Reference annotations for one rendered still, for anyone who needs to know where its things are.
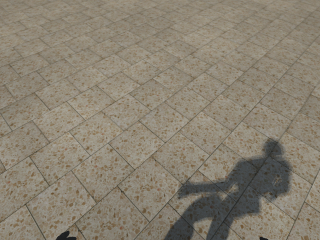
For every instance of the robot left hand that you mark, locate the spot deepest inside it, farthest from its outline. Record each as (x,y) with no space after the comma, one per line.
(64,236)

